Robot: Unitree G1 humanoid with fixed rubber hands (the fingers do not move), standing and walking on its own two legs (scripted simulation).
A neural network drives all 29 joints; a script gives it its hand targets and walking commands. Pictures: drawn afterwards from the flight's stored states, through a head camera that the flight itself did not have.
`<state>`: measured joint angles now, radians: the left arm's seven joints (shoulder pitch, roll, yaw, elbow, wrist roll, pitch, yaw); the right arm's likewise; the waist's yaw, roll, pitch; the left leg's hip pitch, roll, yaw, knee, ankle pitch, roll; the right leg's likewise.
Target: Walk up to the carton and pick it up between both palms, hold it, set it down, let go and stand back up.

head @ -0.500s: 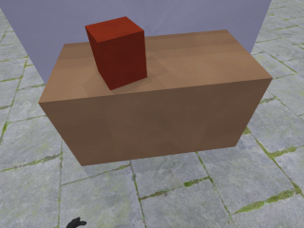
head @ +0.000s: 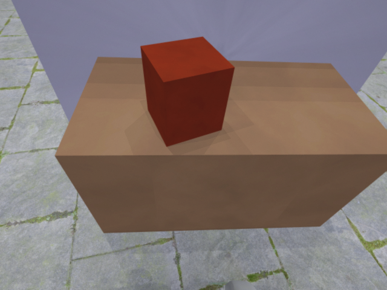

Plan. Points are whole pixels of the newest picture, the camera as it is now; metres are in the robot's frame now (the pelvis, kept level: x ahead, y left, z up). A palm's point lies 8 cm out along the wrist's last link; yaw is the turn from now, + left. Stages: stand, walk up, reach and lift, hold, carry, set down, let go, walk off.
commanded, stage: walk up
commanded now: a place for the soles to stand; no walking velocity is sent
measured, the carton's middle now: (184, 91) +0.69 +0.04 +0.01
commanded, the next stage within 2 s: none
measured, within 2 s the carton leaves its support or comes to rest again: neither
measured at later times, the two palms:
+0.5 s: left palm (86, 263) +0.20 +0.24 -0.09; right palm (309, 258) +0.22 -0.28 -0.12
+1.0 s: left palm (85, 242) +0.25 +0.26 -0.11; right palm (294, 226) +0.29 -0.26 -0.11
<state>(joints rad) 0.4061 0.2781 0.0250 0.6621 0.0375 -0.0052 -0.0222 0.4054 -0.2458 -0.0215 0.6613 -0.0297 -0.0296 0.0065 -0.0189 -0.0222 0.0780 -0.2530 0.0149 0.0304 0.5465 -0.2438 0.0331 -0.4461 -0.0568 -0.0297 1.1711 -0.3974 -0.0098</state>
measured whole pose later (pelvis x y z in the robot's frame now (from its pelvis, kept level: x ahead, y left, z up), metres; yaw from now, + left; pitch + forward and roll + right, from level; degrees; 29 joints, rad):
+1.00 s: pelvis +0.18 +0.00 -0.01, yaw +0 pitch -2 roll -1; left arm 0.34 0.27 0.01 0.68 0.00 0.02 -0.01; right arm 0.25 -0.28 -0.01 0.67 0.00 0.04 0.00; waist 0.01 0.03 0.05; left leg -0.38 0.05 0.01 0.60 -0.22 -0.01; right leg -0.23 -0.01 -0.03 0.62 -0.34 0.01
